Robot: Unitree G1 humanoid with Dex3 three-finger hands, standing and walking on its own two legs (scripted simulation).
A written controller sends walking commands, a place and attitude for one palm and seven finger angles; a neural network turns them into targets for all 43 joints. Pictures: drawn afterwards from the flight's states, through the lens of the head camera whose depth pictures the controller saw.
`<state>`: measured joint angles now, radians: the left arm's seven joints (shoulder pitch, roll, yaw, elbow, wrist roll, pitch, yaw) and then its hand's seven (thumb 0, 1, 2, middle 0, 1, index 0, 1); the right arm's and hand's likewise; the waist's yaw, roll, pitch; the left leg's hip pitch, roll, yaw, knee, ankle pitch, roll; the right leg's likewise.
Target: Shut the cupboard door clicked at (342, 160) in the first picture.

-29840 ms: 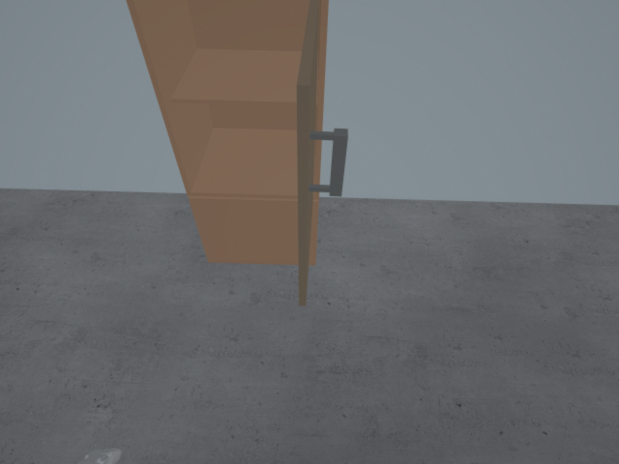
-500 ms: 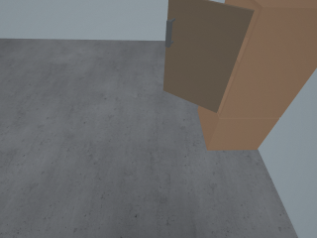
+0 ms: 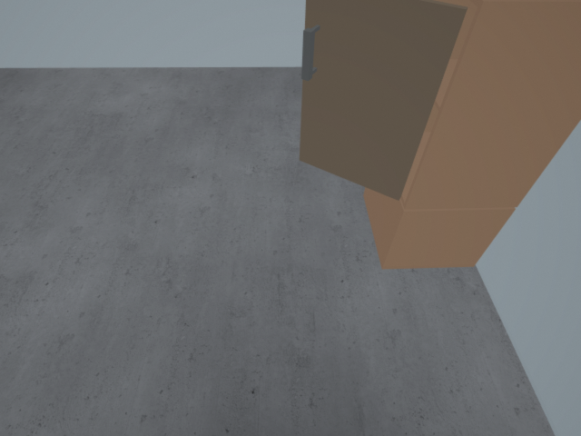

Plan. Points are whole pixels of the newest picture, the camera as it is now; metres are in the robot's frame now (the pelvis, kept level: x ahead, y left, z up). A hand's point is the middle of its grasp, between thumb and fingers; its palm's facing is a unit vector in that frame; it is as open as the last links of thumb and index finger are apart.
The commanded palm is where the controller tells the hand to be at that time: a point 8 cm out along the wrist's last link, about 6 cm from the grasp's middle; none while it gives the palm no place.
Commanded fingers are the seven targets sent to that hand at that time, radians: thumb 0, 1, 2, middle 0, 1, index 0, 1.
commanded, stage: look to check the result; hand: left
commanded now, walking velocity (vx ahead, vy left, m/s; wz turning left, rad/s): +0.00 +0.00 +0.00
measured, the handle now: (311, 52) +1.06 +0.00 +0.04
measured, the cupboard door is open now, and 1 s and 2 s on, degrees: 56 56 56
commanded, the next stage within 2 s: walk to a spot facing it in 0.08 s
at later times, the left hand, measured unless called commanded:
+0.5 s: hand out of the picture +0.02 +0.21 -0.19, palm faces +0.12 -0.96 -0.25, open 7.4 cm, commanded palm none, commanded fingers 0.00 0.90 0.90 -0.20 -0.30 -0.20 -0.30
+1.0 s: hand out of the picture +0.12 +0.27 -0.15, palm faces +0.34 -0.92 -0.22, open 7.4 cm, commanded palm none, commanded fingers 0.00 0.90 0.90 -0.20 -0.30 -0.20 -0.30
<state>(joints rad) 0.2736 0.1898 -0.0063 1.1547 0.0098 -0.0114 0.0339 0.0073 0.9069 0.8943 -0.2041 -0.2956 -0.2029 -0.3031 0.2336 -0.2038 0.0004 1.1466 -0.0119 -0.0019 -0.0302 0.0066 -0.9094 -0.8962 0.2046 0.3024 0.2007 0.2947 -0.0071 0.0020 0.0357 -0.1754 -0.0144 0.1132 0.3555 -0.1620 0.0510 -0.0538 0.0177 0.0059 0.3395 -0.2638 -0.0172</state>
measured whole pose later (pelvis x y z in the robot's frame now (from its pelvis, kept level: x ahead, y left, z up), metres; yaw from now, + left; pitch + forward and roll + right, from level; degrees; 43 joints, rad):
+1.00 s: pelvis +0.09 +0.04 +0.00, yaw +22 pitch +2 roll +0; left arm 0.13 0.23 0.07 0.90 0.03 0.01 -0.03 0.01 0.91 0.89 -0.20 -0.30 -0.20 -0.30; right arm 0.37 -0.18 -0.04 1.02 -0.03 -0.03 -0.01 0.01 -0.91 -0.90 0.21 0.30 0.20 0.30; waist -0.05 0.00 0.06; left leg -0.16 -0.06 -0.06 0.36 -0.24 0.06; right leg -0.55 -0.08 0.00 0.79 -0.22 0.07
